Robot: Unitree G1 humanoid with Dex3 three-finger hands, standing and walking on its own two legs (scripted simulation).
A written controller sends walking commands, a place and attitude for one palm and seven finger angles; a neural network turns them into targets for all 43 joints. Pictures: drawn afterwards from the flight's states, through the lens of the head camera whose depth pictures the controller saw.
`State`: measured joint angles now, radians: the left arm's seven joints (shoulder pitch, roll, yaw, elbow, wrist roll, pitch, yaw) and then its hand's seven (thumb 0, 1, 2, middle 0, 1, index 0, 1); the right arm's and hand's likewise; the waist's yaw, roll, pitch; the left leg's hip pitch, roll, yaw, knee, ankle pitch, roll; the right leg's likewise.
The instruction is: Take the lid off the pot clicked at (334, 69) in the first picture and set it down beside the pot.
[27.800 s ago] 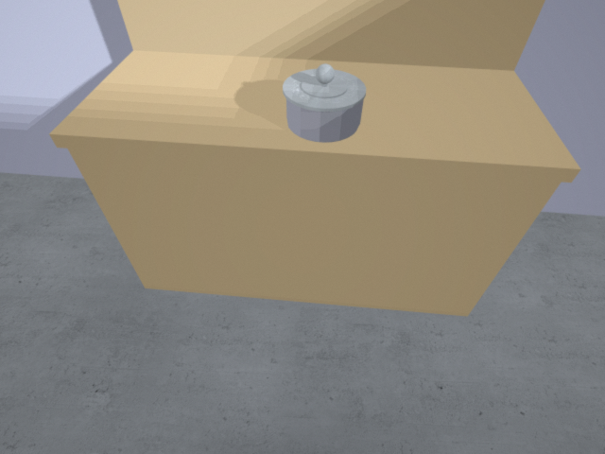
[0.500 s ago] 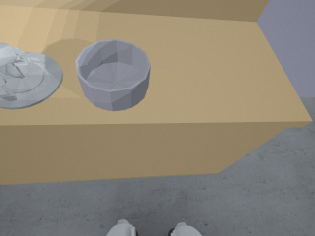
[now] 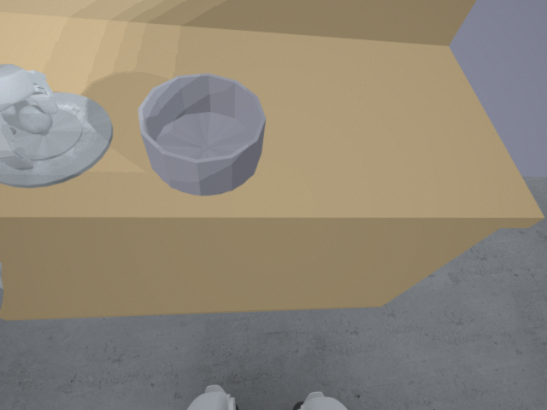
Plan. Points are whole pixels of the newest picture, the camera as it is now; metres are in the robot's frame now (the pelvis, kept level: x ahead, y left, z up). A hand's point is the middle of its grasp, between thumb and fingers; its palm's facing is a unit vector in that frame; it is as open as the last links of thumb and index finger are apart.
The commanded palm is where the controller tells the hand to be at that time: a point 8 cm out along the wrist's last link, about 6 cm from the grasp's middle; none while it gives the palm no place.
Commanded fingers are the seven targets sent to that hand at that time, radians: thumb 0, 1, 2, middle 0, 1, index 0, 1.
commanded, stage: raise the empty hand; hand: left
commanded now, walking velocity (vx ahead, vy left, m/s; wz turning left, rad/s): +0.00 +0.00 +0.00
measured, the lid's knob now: (35, 119) +0.55 +0.35 +0.05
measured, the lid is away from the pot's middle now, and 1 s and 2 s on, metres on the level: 0.26 0.26 0.26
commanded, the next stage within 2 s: draw the hand back to the body in 1.08 s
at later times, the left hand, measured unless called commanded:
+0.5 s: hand out of the picture +0.48 +0.34 +0.15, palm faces -0.39 -0.13 -0.91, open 11.0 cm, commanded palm +0.51 +0.33 +0.22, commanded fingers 0.00 -0.00 0.63 -0.34 -0.87 -0.34 -0.87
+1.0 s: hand out of the picture +0.48 +0.34 +0.20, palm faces -0.32 -0.15 -0.93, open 11.0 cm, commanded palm +0.51 +0.33 +0.27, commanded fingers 0.00 -0.00 0.63 -0.34 -0.87 -0.34 -0.87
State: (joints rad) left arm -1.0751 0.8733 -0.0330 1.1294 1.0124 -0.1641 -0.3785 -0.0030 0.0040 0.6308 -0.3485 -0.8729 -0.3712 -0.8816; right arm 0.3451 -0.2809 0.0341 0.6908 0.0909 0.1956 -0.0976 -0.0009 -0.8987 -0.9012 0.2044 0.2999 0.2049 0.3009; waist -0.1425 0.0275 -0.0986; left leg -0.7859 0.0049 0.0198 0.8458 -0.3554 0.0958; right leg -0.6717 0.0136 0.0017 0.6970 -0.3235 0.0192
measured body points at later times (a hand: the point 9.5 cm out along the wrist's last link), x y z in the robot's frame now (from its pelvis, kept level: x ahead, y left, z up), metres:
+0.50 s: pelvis +0.01 +0.00 +0.01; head +0.09 +0.02 +0.45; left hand +0.49 +0.34 +0.20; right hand +0.02 -0.28 -0.10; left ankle +0.02 +0.05 -0.70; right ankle +0.01 -0.18 -0.70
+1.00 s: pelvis +0.01 -0.01 +0.02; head +0.09 +0.02 +0.46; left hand +0.49 +0.34 +0.25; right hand +0.04 -0.28 -0.10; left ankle +0.02 +0.05 -0.70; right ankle +0.01 -0.18 -0.70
